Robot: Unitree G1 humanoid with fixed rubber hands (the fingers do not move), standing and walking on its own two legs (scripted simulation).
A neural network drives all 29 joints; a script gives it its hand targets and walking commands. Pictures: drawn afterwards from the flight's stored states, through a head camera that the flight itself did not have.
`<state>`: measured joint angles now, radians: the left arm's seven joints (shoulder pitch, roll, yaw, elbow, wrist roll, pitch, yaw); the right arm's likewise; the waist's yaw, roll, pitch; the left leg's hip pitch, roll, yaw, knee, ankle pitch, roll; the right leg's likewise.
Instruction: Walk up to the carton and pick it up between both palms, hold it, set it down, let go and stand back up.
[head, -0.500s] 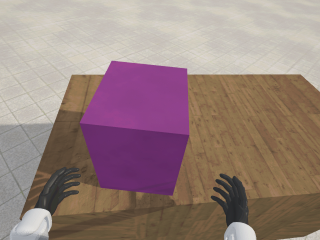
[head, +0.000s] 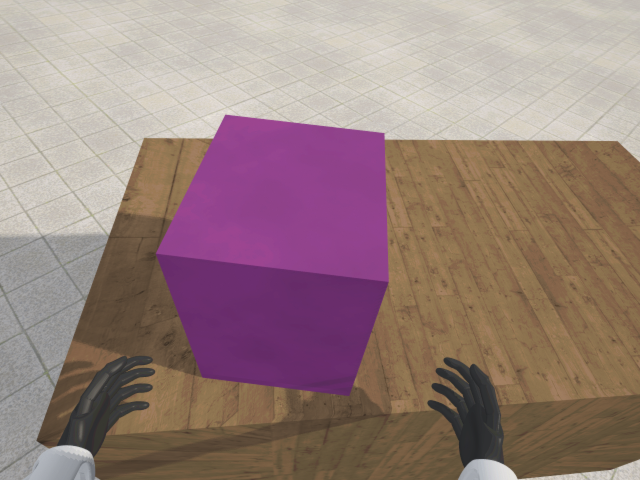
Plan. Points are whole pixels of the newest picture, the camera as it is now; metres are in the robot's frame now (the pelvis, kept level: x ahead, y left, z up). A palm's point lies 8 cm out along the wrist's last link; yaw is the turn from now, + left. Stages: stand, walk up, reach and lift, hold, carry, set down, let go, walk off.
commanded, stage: set down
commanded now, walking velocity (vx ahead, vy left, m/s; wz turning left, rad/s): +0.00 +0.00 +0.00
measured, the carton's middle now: (289, 260) +0.40 +0.03 +0.04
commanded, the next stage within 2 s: let go in 1.34 s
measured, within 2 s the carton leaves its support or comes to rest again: neither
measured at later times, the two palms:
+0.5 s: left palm (86, 442) +0.18 +0.26 -0.01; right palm (482, 454) +0.15 -0.19 -0.01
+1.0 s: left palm (94, 450) +0.18 +0.25 -0.02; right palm (487, 462) +0.14 -0.20 -0.04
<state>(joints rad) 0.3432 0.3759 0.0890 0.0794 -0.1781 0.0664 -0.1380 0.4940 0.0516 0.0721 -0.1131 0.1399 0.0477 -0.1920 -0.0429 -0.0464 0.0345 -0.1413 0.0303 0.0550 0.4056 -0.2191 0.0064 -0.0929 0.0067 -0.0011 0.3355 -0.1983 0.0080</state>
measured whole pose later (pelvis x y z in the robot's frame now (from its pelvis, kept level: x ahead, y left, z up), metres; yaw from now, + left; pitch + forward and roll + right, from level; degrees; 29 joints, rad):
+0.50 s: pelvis +0.00 +0.00 +0.00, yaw +0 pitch -3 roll -1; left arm 0.37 0.38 0.09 0.08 -0.15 0.11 -0.11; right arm 0.44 0.02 0.00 0.08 0.12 0.01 -0.10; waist -0.04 -0.05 0.04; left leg -0.14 0.03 0.06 0.41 -0.22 0.00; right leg -0.09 0.01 0.00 0.34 -0.20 0.01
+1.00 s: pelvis +0.00 +0.00 +0.00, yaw +0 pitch -3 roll -1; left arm 0.35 0.32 0.09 0.17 -0.07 0.11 -0.07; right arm 0.37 -0.04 -0.03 0.30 0.05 -0.12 0.01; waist -0.04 -0.03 0.04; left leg -0.13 0.03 0.06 0.41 -0.23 0.00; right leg -0.09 0.01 0.00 0.36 -0.22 0.00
